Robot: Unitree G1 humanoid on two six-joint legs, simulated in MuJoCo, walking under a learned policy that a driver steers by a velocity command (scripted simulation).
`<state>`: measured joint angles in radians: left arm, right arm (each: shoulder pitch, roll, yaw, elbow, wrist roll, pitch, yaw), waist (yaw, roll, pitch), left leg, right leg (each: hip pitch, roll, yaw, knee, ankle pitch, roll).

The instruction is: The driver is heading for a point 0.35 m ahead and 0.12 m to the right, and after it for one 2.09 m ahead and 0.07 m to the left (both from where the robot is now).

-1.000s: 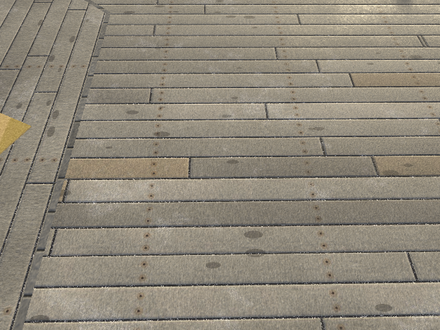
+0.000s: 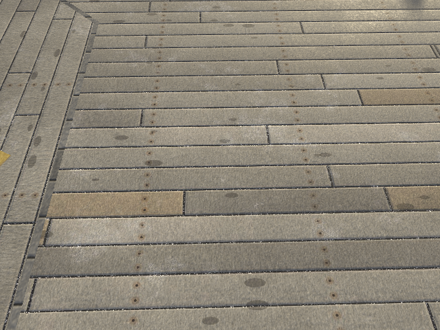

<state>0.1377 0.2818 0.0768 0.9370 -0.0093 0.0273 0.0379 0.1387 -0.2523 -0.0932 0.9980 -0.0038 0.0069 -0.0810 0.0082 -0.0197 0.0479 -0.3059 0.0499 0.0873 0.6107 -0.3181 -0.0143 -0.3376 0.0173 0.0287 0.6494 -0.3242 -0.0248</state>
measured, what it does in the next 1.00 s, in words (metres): walks ahead, turning right: left foot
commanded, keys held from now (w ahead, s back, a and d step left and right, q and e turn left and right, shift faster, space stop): e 0.20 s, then w+e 0.40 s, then w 0.10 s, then q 0.30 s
